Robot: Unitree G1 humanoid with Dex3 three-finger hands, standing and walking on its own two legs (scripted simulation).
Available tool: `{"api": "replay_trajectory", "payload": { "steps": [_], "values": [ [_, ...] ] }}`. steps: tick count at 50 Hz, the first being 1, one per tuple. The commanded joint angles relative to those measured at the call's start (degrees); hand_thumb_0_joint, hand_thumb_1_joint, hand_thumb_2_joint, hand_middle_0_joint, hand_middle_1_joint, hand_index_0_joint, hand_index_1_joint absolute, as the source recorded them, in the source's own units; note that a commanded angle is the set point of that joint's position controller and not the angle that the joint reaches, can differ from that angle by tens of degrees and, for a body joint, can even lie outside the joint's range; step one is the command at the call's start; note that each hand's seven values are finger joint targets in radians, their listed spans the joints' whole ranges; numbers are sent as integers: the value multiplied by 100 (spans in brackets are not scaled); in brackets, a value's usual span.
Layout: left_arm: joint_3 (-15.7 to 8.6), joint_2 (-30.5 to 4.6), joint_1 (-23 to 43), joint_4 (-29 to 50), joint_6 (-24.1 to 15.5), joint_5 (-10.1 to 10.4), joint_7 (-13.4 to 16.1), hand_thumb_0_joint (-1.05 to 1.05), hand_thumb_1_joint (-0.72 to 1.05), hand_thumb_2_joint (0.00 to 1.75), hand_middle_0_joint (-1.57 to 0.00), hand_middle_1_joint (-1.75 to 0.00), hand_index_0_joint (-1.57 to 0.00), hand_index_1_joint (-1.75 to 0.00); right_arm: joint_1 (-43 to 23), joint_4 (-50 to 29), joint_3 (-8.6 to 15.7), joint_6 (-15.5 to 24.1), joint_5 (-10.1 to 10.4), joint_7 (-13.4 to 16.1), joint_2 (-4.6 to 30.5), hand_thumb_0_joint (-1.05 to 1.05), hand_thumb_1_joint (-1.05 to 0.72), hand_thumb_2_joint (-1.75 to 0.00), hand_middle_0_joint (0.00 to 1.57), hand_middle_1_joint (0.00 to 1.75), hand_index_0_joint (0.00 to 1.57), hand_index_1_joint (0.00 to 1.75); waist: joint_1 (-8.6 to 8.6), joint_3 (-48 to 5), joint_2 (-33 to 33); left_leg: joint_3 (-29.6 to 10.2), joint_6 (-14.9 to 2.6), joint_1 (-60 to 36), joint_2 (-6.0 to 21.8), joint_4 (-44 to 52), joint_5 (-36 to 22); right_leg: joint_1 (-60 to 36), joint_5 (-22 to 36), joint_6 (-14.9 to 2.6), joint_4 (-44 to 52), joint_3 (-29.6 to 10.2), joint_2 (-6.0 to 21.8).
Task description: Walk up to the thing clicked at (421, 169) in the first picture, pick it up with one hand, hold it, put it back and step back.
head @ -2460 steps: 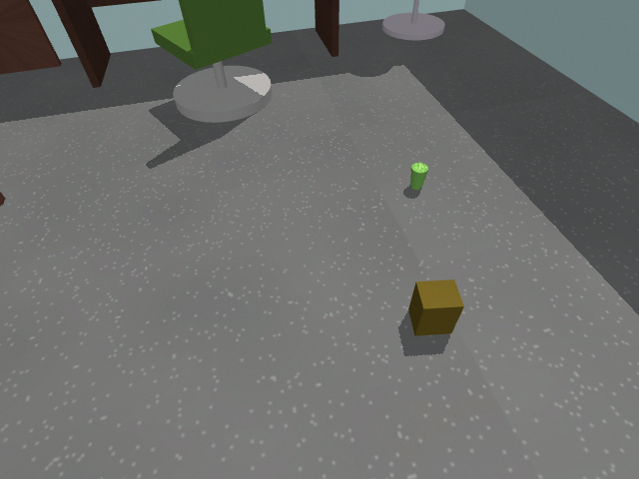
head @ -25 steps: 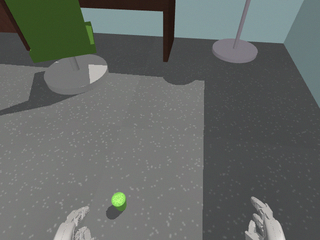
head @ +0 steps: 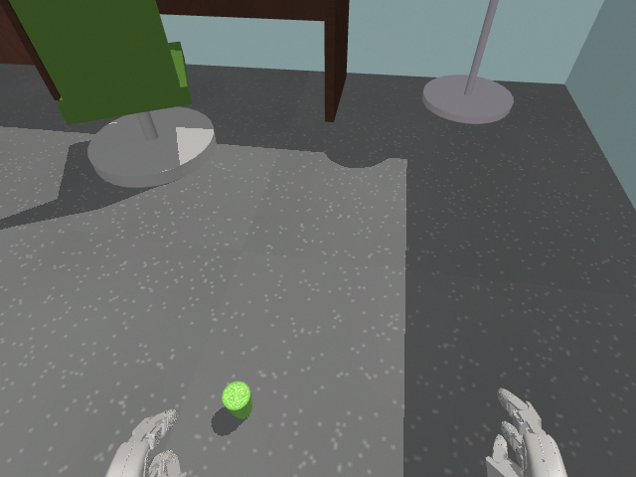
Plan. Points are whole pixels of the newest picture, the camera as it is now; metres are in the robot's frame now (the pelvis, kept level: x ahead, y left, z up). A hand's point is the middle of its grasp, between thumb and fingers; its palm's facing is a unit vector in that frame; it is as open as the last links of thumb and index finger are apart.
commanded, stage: stand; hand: left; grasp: from above
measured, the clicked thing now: (239, 402) +0.47 +0.25 -0.66
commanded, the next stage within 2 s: none
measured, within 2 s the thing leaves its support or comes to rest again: neither
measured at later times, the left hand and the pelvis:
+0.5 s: hand out of the picture +0.06 +0.24 -0.11, palm faces +0.03 -0.94 -0.34, open 7.3 cm; pelvis +0.00 +0.00 +0.04, yaw +1 degrees
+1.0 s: hand out of the picture +0.03 +0.25 -0.10, palm faces +0.04 -0.94 -0.35, open 7.3 cm; pelvis -0.01 +0.00 +0.07, yaw +1 degrees
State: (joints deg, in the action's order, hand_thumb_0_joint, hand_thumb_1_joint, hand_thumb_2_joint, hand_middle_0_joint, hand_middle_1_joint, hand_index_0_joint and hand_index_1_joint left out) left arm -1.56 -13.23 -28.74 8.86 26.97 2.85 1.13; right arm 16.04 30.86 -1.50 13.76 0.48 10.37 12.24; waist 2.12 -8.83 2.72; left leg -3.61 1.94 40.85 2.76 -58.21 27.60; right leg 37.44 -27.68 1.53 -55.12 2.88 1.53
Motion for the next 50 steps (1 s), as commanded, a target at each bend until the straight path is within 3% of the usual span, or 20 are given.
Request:
{"api": "replay_trajectory", "payload": {
  "steps": [1,3,4,5,6,8,9,11,13,16,18,21,27,34,42,50],
  "values": [
    [-435,-643,168,1163,-312,9,46,0,90,90,-20,-30,-20,-30,-386,-937,312,295,-2,95,734,0,-90,-90,20,30,20,30,3,-456,-45,171,-226,-591,-229,915,-988,-208,951,-109,940,164,-246],
    [-421,-659,208,1244,-348,-4,55,0,90,90,-20,-30,-20,-30,-369,-929,310,297,1,102,709,0,-90,-90,20,30,20,30,-17,-549,20,205,-218,-610,-240,876,-1067,-237,1018,-114,924,138,-232],
    [-382,-1109,1808,-767,-1566,-651,286,0,90,90,-20,-30,-20,-30,-605,532,506,-323,-699,-240,1405,0,-90,-90,20,30,20,30,-409,764,-288,-44,-495,-699,-2,1406,-2128,-1316,1074,-297,987,-167,187],
    [-490,-1170,1124,-1940,-1949,-689,246,0,90,90,-20,-30,-20,-30,-730,604,610,-565,-700,-421,1488,0,-90,-90,20,30,20,30,-485,291,-616,145,-604,-1082,-75,1245,-2198,-1500,1172,-492,1280,-585,299],
    [-446,-1212,1086,-2231,-2131,-700,208,0,90,90,-20,-30,-20,-30,-661,444,625,-702,-712,-531,1487,0,-90,-90,20,30,20,30,-341,186,-712,56,-572,-1222,-125,1217,-2160,-1339,1268,-629,1378,-707,250],
    [-365,-1317,1319,-2722,-2377,-716,161,0,90,90,-20,-30,-20,-30,-637,679,590,-785,-514,-751,1310,0,-90,-90,20,30,20,30,-316,-19,-539,145,-534,-1604,-184,1307,-1949,-1737,1693,-585,1412,-862,466],
    [-375,-1269,1513,-2974,-2384,-658,127,0,90,90,-20,-30,-20,-30,-633,811,573,-823,-394,-852,1230,0,-90,-90,20,30,20,30,-328,58,-681,202,-532,-1689,-226,1409,-1719,-1685,1566,-523,1553,-827,496],
    [-397,-1254,1593,-3442,-2433,-589,135,0,90,90,-20,-30,-20,-30,-690,976,631,-865,-310,-944,1290,0,-90,-90,20,30,20,30,-396,72,-576,81,-504,-1865,-171,1578,-1856,-1735,1514,-436,1618,-682,451],
    [-378,-1198,1745,-3940,-2522,-569,157,0,90,90,-20,-30,-20,-30,-753,1216,656,-934,-330,-974,1316,0,-90,-90,20,30,20,30,-405,173,-402,-58,-536,-2051,-77,1818,-1932,-1780,1534,-341,1690,-564,413],
    [-375,-1135,1799,-4562,-2621,-564,153,0,90,90,-20,-30,-20,-30,-804,1440,672,-1021,-372,-950,1368,0,-90,-90,20,30,20,30,-416,425,19,-351,-589,-2053,102,2394,-1566,-1912,1244,-239,1821,-350,277],
    [-374,-1143,1820,-4941,-2666,-558,143,0,90,90,-20,-30,-20,-30,-817,1587,658,-1054,-353,-926,1368,0,-90,-90,20,30,20,30,-410,529,18,-412,-575,-2141,160,2619,-1767,-2085,1387,-219,1976,-313,260],
    [-372,-1213,1785,-5445,-2728,-545,134,0,90,90,-20,-30,-20,-30,-814,1807,654,-1125,-319,-887,1416,0,-90,-90,20,30,20,30,-377,695,-155,-291,-504,-2288,86,2768,-1610,-2312,1542,-254,2447,-408,354],
    [-331,-1294,1818,-6174,-2751,-475,154,0,90,90,-20,-30,-20,-30,-645,2288,597,-1183,-264,-830,1474,0,-90,-90,20,30,20,30,-312,664,-78,-320,-434,-2861,228,3222,-2428,-2817,2066,-229,2850,-384,447],
    [-278,-1402,1936,-6737,-2758,-476,151,0,90,90,-20,-30,-20,-30,-745,2635,556,-1243,-201,-820,1485,0,-90,-90,20,30,20,30,-292,974,-258,-251,-352,-3089,232,3624,-2197,-2985,1884,-189,3451,-409,529],
    [-239,-1425,2000,-7084,-2753,-477,106,0,90,90,-20,-30,-20,-30,-869,2849,544,-1294,-194,-862,1563,0,-90,-90,20,30,20,30,-298,1276,-180,-314,-318,-2932,238,4013,-1378,-3001,1418,-137,3769,-370,479],
    [-250,-1541,2132,-7184,-2783,-461,88,0,90,90,-20,-30,-20,-30,-931,2954,486,-1262,-180,-884,1564,0,-90,-90,20,30,20,30,-319,1113,-208,-321,-294,-3071,292,4103,-1757,-3140,1648,-157,3825,-412,562]
  ]
}}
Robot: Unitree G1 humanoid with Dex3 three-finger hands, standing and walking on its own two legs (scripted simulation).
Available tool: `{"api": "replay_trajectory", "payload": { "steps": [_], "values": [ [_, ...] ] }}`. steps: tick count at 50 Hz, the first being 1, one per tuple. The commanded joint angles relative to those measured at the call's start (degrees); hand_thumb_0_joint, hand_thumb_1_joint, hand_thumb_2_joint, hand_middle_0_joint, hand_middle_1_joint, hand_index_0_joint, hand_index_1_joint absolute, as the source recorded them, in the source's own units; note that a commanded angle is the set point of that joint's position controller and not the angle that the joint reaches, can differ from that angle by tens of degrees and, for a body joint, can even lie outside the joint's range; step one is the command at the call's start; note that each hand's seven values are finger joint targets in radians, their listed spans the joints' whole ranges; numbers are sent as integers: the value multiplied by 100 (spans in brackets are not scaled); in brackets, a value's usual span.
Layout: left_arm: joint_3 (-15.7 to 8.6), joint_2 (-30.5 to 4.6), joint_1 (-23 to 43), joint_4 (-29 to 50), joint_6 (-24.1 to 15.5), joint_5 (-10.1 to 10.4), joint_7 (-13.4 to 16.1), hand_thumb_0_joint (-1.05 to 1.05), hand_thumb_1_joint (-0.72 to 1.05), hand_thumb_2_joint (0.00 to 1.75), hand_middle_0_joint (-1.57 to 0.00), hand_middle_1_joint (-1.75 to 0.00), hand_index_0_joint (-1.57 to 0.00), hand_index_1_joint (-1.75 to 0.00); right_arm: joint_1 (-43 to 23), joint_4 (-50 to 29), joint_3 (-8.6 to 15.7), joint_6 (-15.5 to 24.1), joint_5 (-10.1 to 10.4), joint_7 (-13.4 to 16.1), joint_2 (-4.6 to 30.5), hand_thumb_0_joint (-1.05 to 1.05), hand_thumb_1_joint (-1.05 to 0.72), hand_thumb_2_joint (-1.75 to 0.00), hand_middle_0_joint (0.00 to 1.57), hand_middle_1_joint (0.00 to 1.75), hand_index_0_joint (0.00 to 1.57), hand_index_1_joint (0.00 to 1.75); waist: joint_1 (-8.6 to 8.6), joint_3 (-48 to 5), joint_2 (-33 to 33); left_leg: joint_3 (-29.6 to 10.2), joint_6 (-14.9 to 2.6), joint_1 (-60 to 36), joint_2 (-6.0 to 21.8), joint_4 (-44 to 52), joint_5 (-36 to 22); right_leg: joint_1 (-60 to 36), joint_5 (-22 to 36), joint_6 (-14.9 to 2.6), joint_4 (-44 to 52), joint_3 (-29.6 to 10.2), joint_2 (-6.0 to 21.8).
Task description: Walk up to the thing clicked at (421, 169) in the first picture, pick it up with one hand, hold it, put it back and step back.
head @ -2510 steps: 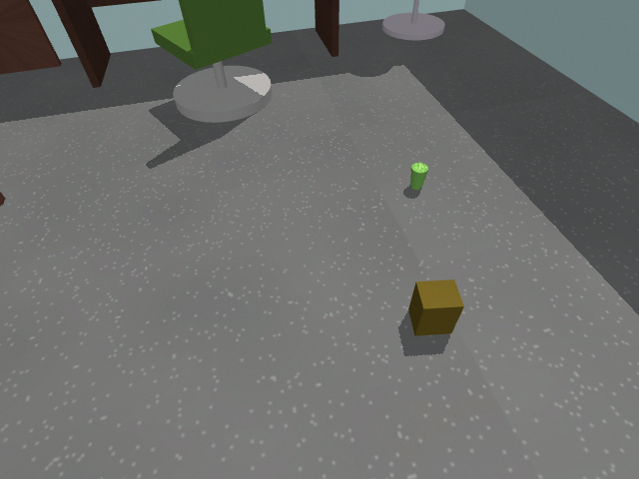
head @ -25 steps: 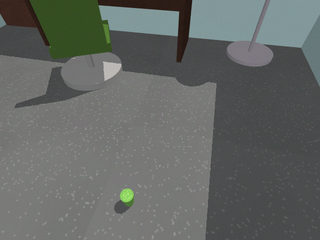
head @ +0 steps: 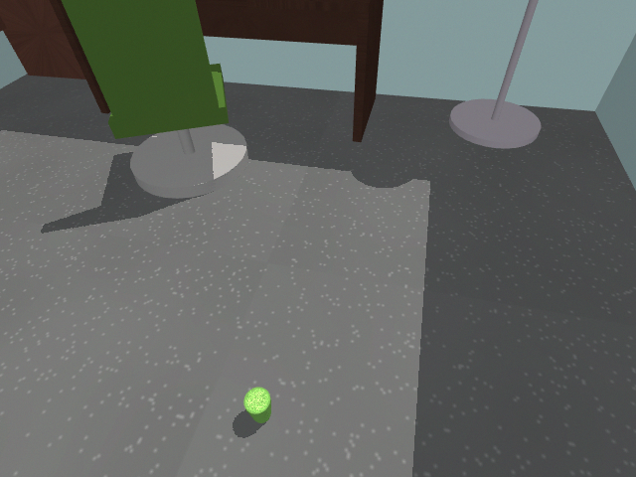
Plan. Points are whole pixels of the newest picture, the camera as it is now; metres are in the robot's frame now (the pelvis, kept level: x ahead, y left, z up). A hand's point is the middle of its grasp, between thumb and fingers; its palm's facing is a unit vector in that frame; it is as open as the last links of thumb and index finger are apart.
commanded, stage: stand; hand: left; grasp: from above
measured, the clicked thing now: (259, 407) +0.48 +0.23 -0.72
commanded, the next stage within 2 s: step back in 1.60 s
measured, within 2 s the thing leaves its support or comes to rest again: neither
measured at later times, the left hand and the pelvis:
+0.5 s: hand out of the picture +0.06 +0.24 -0.16, palm faces +0.00 -0.94 -0.34, open 7.3 cm; pelvis +0.00 +0.00 +0.00, yaw +0 degrees
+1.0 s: hand out of the picture +0.08 +0.24 -0.16, palm faces +0.00 -0.94 -0.34, open 7.3 cm; pelvis +0.02 -0.01 +0.00, yaw +0 degrees
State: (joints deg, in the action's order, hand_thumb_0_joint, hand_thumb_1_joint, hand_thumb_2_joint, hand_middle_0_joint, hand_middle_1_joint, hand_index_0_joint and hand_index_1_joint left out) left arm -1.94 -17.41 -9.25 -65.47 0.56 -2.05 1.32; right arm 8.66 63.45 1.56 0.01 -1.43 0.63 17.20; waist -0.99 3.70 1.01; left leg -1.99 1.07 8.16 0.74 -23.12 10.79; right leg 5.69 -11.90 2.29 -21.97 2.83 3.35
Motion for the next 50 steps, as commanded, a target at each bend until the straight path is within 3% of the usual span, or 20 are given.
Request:
{"api": "replay_trajectory", "payload": {
  "steps": [1,10,20,24,38,41,48,50],
  "values": [
    [-209,-1126,203,249,-142,32,66,0,90,90,-20,-30,-20,-30,-219,-310,188,119,13,93,1094,0,-90,-90,20,30,20,30,1,-153,-44,-468,-216,163,507,571,-152,53,123,-240,520,-424,389],
    [-198,-1200,251,173,-152,65,38,0,90,90,-20,-30,-20,-30,-198,-218,129,101,21,74,1157,0,-90,-90,20,30,20,30,28,-131,-31,-439,-226,183,515,615,-25,26,116,-235,607,-441,393],
    [-192,-1223,336,166,-168,85,15,0,90,90,-20,-30,-20,-30,-233,-169,98,125,28,70,1211,0,-90,-90,20,30,20,30,21,-287,-64,-416,-223,70,567,581,-491,-83,347,-255,585,-433,426],
    [-187,-1224,336,153,-165,81,1,0,90,90,-20,-30,-20,-30,-289,-161,99,121,39,60,1254,0,-90,-90,20,30,20,30,44,-264,-59,-393,-225,51,553,575,-318,-8,313,-250,633,-426,408],
    [-196,-1255,429,178,-180,103,-21,0,90,90,-20,-30,-20,-30,-356,-163,71,151,43,56,1298,0,-90,-90,20,30,20,30,50,-399,-61,-399,-210,-53,609,570,-793,-103,552,-249,588,-415,440],
    [-197,-1279,461,184,-175,112,-28,0,90,90,-20,-30,-20,-30,-359,-148,68,138,41,55,1306,0,-90,-90,20,30,20,30,74,-367,-71,-391,-203,-12,603,577,-670,-80,489,-250,625,-424,439],
    [-187,-1264,448,225,-182,126,-35,0,90,90,-20,-30,-20,-30,-386,-139,60,169,49,59,1348,0,-90,-90,20,30,20,30,60,-567,-16,-341,-202,-143,630,512,-1240,-221,1041,-250,546,-408,462],
    [-189,-1282,462,201,-180,124,-23,0,90,90,-20,-30,-20,-30,-400,-132,61,158,54,52,1327,0,-90,-90,20,30,20,30,71,-506,-82,-374,-187,-185,636,547,-1232,-167,927,-242,535,-377,444]
  ]
}}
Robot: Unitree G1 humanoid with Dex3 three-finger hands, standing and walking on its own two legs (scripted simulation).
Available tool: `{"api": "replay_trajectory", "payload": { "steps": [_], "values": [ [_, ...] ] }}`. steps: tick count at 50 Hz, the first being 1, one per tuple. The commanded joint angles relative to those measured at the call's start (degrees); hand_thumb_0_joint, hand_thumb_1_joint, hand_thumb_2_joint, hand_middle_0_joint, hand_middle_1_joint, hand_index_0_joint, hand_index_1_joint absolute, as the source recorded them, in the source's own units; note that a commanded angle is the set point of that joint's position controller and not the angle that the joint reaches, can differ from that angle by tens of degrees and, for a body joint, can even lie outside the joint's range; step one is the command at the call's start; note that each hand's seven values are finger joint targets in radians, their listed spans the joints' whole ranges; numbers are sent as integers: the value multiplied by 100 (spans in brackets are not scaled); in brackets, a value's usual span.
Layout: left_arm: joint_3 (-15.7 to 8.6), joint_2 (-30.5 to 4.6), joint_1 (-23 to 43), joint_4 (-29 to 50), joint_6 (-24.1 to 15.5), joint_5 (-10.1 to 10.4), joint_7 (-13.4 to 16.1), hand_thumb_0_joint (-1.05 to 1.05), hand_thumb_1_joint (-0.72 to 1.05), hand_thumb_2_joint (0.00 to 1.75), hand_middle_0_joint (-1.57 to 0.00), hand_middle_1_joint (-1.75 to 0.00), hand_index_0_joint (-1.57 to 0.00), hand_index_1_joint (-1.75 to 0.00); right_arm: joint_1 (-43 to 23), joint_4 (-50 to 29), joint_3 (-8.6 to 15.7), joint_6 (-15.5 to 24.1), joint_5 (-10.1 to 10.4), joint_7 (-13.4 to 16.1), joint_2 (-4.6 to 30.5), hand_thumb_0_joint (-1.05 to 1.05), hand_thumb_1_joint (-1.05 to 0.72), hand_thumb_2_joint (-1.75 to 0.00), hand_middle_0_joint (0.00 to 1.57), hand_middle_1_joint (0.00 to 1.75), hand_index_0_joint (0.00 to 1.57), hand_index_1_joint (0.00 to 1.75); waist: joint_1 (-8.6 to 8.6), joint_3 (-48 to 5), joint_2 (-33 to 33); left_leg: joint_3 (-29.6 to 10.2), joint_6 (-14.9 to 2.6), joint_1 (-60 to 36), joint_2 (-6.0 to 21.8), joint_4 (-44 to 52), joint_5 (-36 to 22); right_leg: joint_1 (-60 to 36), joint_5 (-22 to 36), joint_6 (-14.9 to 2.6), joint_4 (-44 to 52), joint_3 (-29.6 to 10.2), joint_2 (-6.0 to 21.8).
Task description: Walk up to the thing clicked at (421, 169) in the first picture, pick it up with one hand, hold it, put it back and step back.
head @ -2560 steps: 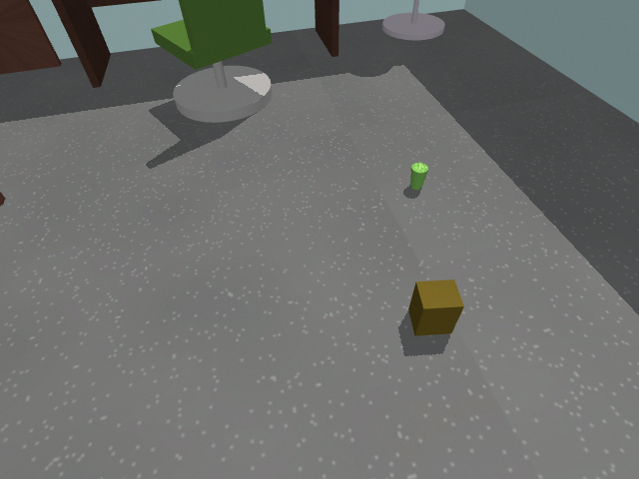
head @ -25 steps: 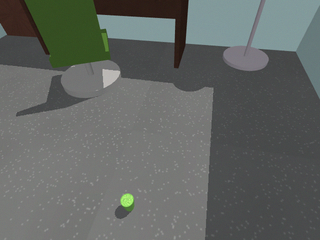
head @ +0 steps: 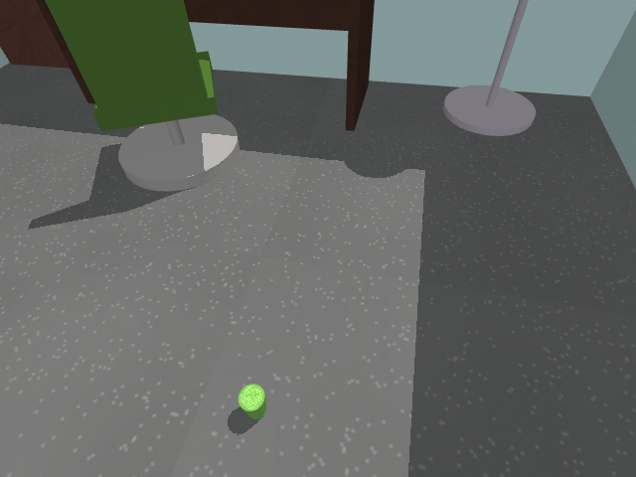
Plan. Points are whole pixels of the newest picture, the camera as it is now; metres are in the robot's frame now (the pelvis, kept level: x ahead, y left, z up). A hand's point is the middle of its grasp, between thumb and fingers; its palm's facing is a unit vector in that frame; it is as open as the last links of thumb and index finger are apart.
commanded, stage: stand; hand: left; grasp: from above
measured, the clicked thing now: (254, 404) +0.46 +0.24 -0.72
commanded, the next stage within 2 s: step back in 0.60 s
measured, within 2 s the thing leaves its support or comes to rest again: neither
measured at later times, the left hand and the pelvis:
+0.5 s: hand out of the picture +0.07 +0.25 -0.16, palm faces +0.00 -0.94 -0.34, open 7.3 cm; pelvis +0.00 +0.00 +0.00, yaw +0 degrees
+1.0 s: hand out of the picture +0.08 +0.31 -0.18, palm faces -0.02 -0.92 -0.39, open 7.3 cm; pelvis -0.06 +0.03 -0.02, yaw +0 degrees
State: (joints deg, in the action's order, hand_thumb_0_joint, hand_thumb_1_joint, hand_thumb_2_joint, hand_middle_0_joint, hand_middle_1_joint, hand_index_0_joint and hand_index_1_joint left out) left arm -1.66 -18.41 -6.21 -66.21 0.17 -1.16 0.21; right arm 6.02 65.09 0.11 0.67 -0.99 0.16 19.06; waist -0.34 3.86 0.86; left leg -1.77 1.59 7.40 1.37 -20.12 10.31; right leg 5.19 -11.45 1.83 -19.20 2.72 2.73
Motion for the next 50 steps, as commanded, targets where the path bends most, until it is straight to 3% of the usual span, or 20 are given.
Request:
{"api": "replay_trajectory", "payload": {
  "steps": [1,9,14,19,29,30,33,36,38,39,40,41,42,43,44,45,46,47,49,50],
  "values": [
    [-220,-1192,173,299,-141,37,79,0,90,90,-20,-30,-20,-30,-116,-307,203,87,6,98,1155,0,-90,-90,20,30,20,30,11,-525,-88,-348,-262,-61,571,225,-1087,-137,888,-204,280,-393,526],
    [-210,-1211,214,337,-150,37,74,0,90,90,-20,-30,-20,-30,-152,-304,210,87,10,92,1191,0,-90,-90,20,30,20,30,22,-532,-69,-349,-232,-66,587,252,-1126,-176,911,-219,288,-400,539],
    [-207,-1216,169,330,-148,35,58,0,90,90,-20,-30,-20,-30,-193,-307,207,90,11,73,1178,0,-90,-90,20,30,20,30,-10,-404,-61,-387,-218,36,562,365,-763,-96,542,-216,351,-385,506],
    [-198,-1210,153,368,-168,37,59,0,90,90,-20,-30,-20,-30,-205,-336,218,95,12,68,1212,0,-90,-90,20,30,20,30,-12,-476,-34,-361,-253,-68,579,282,-957,-85,781,-224,356,-411,532],
    [-210,-1287,172,395,-169,43,57,0,90,90,-20,-30,-20,-30,-155,-337,217,83,16,56,1196,0,-90,-90,20,30,20,30,12,-445,-77,-371,-235,-17,569,335,-813,-76,653,-237,344,-403,515],
    [-443,-1664,123,543,-129,142,90,0,90,90,-20,-30,-20,-30,-359,-427,318,-38,45,20,1495,0,-90,-90,20,30,20,30,12,184,-124,-399,-382,499,412,-278,-1463,401,1458,-281,-105,-500,447],
    [-501,-1640,-28,838,-97,146,132,0,90,90,-20,-30,-20,-30,-78,-587,346,-106,121,0,1380,0,-90,-90,20,30,20,30,88,-575,-278,-224,-480,414,329,-910,-1617,177,1847,-594,-414,-598,602],
    [-554,-1725,168,1151,-42,106,127,0,90,90,-20,-30,-20,-30,-8,-769,378,-186,120,-25,1301,0,-90,-90,20,30,20,30,95,-885,-575,4,-419,450,17,-1669,-962,429,1869,-963,-431,-962,1030],
    [-587,-1851,487,1406,5,45,145,0,90,90,-20,-30,-20,-30,198,-849,416,-278,87,-49,1250,0,-90,-90,20,30,20,30,176,-758,-1077,113,-400,561,-286,-2527,583,936,1700,-1355,-336,-1313,1520],
    [-597,-1892,628,1553,23,10,153,0,90,90,-20,-30,-20,-30,399,-885,447,-311,68,-73,1266,0,-90,-90,20,30,20,30,244,-725,-1220,56,-454,500,-308,-2817,1206,1284,1528,-1476,-409,-1370,1683],
    [-584,-1903,783,1636,42,-10,154,0,90,90,-20,-30,-20,-30,557,-904,485,-329,68,-91,1282,0,-90,-90,20,30,20,30,333,-616,-1252,-55,-496,356,-230,-2864,1421,1676,1393,-1460,-552,-1304,1705],
    [-558,-1875,949,1740,59,-19,166,0,90,90,-20,-30,-20,-30,750,-925,520,-317,78,-104,1328,0,-90,-90,20,30,20,30,455,-570,-1220,-174,-567,291,-93,-2545,1040,1790,1250,-1261,-889,-1161,1545],
    [-515,-1714,910,1797,86,2,168,0,90,90,-20,-30,-20,-30,816,-949,541,-274,63,-100,1401,0,-90,-90,20,30,20,30,444,-513,-716,-379,-660,499,197,-1722,-293,1627,826,-930,-1617,-740,999],
    [-448,-1372,759,1833,147,66,175,0,90,90,-20,-30,-20,-30,727,-1026,621,-210,-18,-72,1732,0,-90,-90,20,30,20,30,365,-344,595,-1521,-795,773,1022,-409,-1967,1732,-211,-467,-2851,-288,-56],
    [-443,-1191,511,1826,208,88,211,0,90,90,-20,-30,-20,-30,591,-1095,689,-145,-60,-48,2088,0,-90,-90,20,30,20,30,214,-369,1110,-2419,-1082,407,1549,-7,-2891,2268,-2373,-403,-3642,-758,-805],
    [-457,-1253,244,1787,233,64,258,0,90,90,-20,-30,-20,-30,416,-1235,717,-113,-75,-14,2236,0,-90,-90,20,30,20,30,164,-577,988,-2653,-1437,369,1846,-135,-3202,2296,-2762,-384,-4369,-1248,-874],
    [-444,-1296,257,1733,263,48,288,0,90,90,-20,-30,-20,-30,297,-1323,726,-120,-97,29,2133,0,-90,-90,20,30,20,30,182,-668,834,-2531,-1406,446,1815,-152,-3034,2282,-2673,-424,-4751,-1523,-899],
    [-453,-1338,113,1711,266,82,299,0,90,90,-20,-30,-20,-30,60,-1404,682,-121,-97,85,1939,0,-90,-90,20,30,20,30,24,-679,755,-2083,-1446,328,1659,-306,-2911,2361,-2377,-423,-5041,-1548,-842],
    [-452,-1381,-263,1637,257,125,253,0,90,90,-20,-30,-20,-30,-182,-1593,636,-96,-111,158,1630,0,-90,-90,20,30,20,30,-193,-774,753,-1331,-1327,-22,1212,-618,-2704,2488,-1768,-329,-5115,-1431,-741],
    [-488,-1425,-291,1639,253,91,230,0,90,90,-20,-30,-20,-30,-113,-1662,646,-91,-97,172,1605,0,-90,-90,20,30,20,30,-122,-825,804,-1360,-1462,-68,1306,-661,-2680,2419,-1753,-253,-5260,-1308,-730]
  ]
}}
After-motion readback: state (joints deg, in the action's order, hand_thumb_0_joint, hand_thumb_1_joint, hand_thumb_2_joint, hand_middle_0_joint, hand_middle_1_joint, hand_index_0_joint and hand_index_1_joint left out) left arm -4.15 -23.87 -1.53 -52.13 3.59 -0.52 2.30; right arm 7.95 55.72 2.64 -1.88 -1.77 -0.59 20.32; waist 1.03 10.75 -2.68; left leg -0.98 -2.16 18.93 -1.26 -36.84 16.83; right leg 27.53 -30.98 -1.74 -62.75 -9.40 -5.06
